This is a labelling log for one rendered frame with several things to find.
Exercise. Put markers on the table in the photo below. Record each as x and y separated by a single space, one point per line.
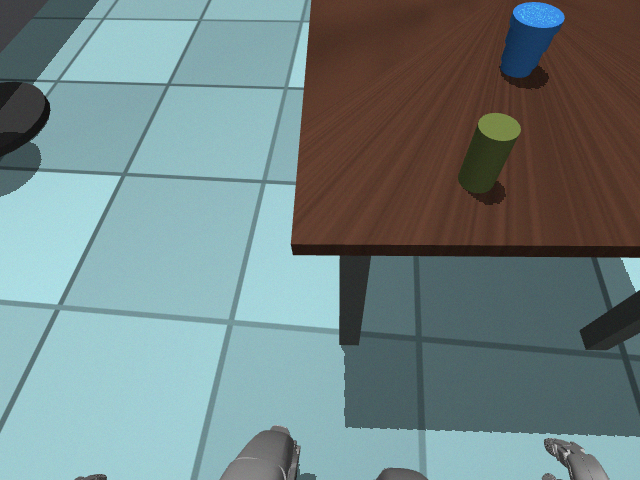
393 93

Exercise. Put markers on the right robot hand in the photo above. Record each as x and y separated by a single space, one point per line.
580 466

